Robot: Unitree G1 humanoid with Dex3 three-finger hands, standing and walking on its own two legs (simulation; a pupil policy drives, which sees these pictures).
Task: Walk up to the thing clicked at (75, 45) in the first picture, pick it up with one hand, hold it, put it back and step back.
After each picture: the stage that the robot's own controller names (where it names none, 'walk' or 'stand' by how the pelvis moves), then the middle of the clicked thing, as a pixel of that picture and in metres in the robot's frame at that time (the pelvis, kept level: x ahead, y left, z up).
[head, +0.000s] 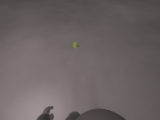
stand; (75, 45) +1.51 +0.44 -0.72
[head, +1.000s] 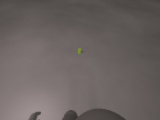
walk; (79, 51) +1.40 +0.22 -0.70
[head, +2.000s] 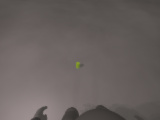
walk; (77, 65) +0.88 +0.20 -0.71
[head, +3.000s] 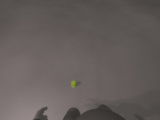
walk; (73, 84) +0.52 +0.22 -0.71
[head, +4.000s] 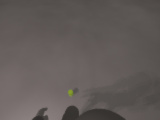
stand; (70, 93) +0.35 +0.23 -0.70
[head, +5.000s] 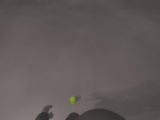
stand; (72, 100) +0.33 +0.22 -0.72
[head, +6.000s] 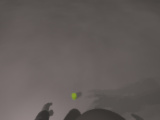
stand; (74, 96) +0.33 +0.20 -0.72
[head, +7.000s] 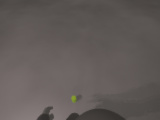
stand; (74, 99) +0.35 +0.22 -0.73
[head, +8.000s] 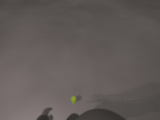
stand; (73, 99) +0.34 +0.22 -0.73
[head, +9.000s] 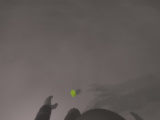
go down; (73, 93) +0.35 +0.22 -0.72
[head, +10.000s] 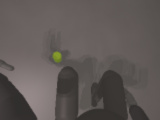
go down; (57, 57) +0.41 +0.25 -0.29
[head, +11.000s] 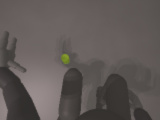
close in; (65, 59) +0.41 +0.24 -0.30
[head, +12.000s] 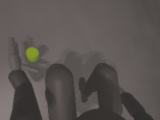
close in; (32, 55) +0.40 +0.29 -0.22
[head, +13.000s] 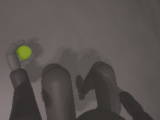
close; (25, 54) +0.40 +0.30 -0.22
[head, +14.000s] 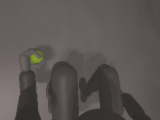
lift; (36, 58) +0.35 +0.28 -0.21
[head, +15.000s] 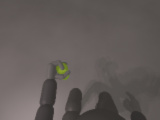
lift; (63, 71) +0.32 +0.20 -0.01
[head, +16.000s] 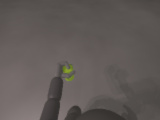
hold; (68, 72) +0.33 +0.17 +0.01
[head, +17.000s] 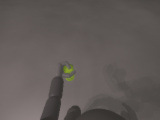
hold; (69, 72) +0.34 +0.17 -0.01
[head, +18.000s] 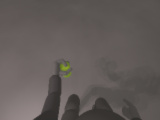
crouch; (66, 69) +0.36 +0.19 -0.06
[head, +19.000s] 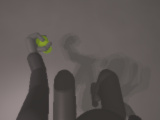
lower; (44, 45) +0.48 +0.28 -0.09
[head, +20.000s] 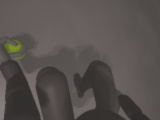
lower; (15, 50) +0.43 +0.31 -0.23
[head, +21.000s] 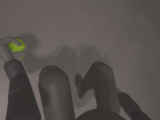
lower; (19, 49) +0.42 +0.31 -0.23
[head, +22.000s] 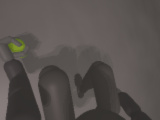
lower; (19, 49) +0.42 +0.31 -0.23
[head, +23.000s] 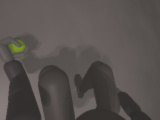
lower; (19, 49) +0.42 +0.31 -0.23
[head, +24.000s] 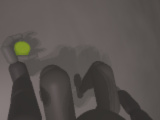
open; (22, 50) +0.41 +0.30 -0.23
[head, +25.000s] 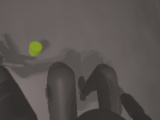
stand; (35, 49) +0.41 +0.29 -0.24
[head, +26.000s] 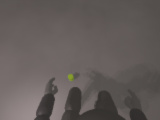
stand; (71, 77) +0.40 +0.22 -0.55
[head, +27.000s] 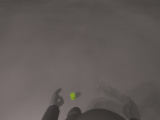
stand; (72, 96) +0.37 +0.21 -0.67
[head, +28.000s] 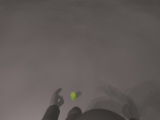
stand; (73, 95) +0.37 +0.21 -0.67
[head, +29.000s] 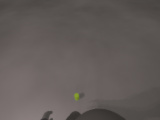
stand; (76, 96) +0.40 +0.20 -0.72
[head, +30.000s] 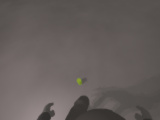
walk; (79, 81) +0.46 +0.25 -0.70
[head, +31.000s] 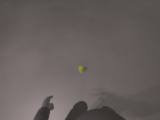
walk; (80, 69) +0.70 +0.23 -0.70
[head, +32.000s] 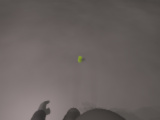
stand; (79, 59) +1.01 +0.18 -0.71
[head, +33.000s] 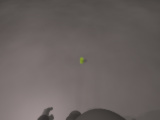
stand; (81, 60) +1.03 +0.21 -0.72
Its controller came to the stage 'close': yes
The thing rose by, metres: 0.71
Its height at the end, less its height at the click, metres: +0.00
